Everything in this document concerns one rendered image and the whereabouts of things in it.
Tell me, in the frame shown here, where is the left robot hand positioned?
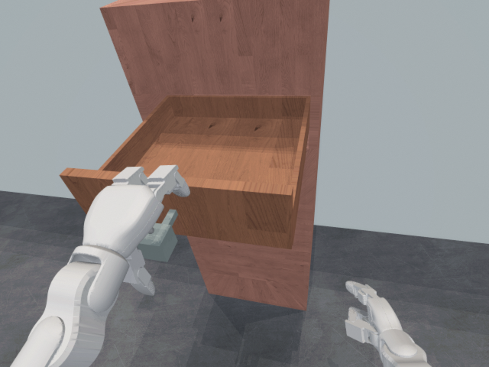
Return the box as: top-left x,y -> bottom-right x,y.
83,165 -> 190,296

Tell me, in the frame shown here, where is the right robot hand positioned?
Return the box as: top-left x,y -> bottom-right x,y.
345,281 -> 403,352

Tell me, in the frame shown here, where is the handle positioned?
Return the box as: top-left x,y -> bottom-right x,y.
138,209 -> 178,262

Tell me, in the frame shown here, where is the right robot forearm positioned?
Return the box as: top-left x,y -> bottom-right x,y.
378,329 -> 432,367

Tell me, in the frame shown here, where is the cabinet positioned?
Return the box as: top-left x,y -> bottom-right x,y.
100,0 -> 330,311

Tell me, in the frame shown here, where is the drawer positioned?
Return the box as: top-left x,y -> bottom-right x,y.
60,96 -> 311,249

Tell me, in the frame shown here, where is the left robot forearm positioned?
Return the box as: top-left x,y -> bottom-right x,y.
10,245 -> 129,367

